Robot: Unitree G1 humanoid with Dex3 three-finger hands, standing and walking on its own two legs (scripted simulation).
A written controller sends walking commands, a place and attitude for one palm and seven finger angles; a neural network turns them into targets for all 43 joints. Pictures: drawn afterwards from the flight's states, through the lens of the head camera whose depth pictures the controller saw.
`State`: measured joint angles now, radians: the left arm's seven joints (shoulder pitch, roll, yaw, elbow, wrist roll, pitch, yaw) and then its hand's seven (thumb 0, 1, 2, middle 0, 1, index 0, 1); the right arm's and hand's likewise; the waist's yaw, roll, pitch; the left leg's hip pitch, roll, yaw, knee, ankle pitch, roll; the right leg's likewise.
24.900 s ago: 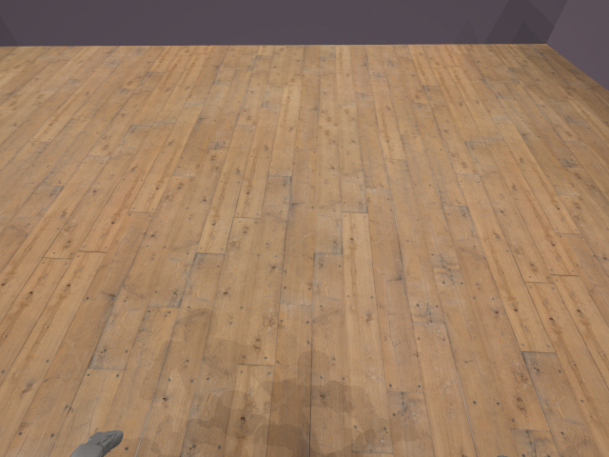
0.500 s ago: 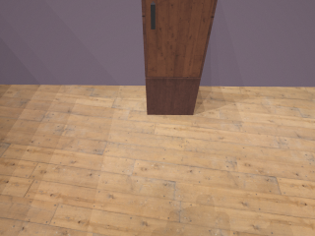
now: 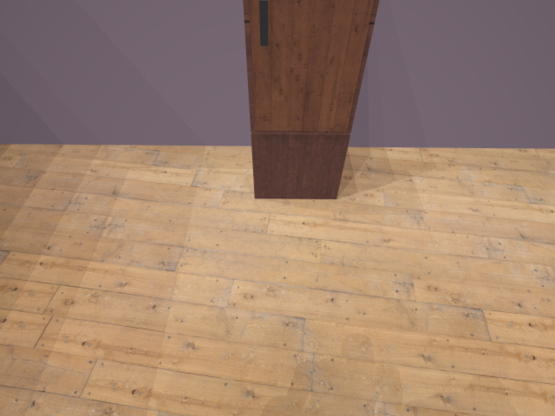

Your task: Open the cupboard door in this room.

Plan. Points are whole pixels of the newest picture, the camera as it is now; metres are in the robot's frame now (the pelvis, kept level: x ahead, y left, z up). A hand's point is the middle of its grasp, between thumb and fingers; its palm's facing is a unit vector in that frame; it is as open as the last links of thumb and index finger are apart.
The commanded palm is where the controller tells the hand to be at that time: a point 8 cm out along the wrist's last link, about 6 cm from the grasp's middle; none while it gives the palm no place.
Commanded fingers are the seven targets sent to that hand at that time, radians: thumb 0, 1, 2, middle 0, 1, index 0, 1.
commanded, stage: look at it before walking up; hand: left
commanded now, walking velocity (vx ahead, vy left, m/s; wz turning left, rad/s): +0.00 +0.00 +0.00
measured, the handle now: (264, 20) +1.15 +0.11 +0.08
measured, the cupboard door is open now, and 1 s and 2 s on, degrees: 0 0 0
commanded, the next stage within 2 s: walk to a spot facing it in 0.24 s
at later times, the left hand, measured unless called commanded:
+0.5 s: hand out of the picture +0.02 +0.18 -0.18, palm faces +0.01 -0.98 -0.20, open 7.4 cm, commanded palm none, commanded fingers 0.00 0.90 0.90 -0.20 -0.30 -0.20 -0.30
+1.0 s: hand (230, 401) +0.18 +0.09 -0.16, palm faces -0.19 -0.96 -0.21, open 7.4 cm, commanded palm none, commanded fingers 0.00 0.90 0.90 -0.20 -0.30 -0.20 -0.30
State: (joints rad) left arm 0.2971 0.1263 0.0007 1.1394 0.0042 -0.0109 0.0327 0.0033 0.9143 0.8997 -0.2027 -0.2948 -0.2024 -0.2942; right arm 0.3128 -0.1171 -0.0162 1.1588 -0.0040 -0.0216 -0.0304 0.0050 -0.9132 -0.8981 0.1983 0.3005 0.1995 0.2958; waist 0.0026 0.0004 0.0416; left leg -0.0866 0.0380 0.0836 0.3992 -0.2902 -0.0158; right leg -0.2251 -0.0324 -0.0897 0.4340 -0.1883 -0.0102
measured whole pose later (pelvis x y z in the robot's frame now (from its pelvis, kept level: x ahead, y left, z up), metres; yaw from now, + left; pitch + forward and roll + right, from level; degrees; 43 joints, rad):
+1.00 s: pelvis +0.15 -0.08 +0.00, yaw -16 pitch +1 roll +2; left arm 0.35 0.13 0.04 1.06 0.02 -0.06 -0.01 0.00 0.90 0.90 -0.21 -0.30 -0.21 -0.29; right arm 0.10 -0.22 -0.07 0.97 -0.03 -0.02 0.02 0.01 -0.91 -0.90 0.20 0.30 0.20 0.30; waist 0.03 0.03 0.06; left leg -0.62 0.13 0.03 1.10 -0.19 -0.07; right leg -0.14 0.04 -0.03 0.40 -0.27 -0.08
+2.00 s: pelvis +0.35 -0.14 +0.00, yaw +0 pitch -1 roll +3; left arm 0.23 0.16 0.04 0.98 0.02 0.00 0.02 0.00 0.91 0.90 -0.21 -0.30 -0.21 -0.29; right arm 0.18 -0.25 -0.09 1.01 -0.01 0.06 0.00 0.01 -0.92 -0.90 0.20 0.30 0.20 0.30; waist 0.00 0.03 0.07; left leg -0.42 0.04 -0.01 1.04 -0.42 -0.07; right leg -0.22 -0.10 -0.19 0.51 -0.26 -0.04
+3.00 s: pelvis +0.56 -0.15 +0.00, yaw +4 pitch -1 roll -1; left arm 0.28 0.14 0.04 1.09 0.02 -0.06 0.00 -0.01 0.92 0.90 -0.20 -0.30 -0.20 -0.29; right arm 0.21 -0.17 -0.06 1.06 -0.02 -0.01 0.01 0.01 -0.92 -0.90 0.20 0.30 0.20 0.30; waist 0.00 0.02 0.04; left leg -0.47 0.10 0.07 0.80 -0.25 -0.03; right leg -0.12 -0.01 -0.18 0.37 -0.25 -0.04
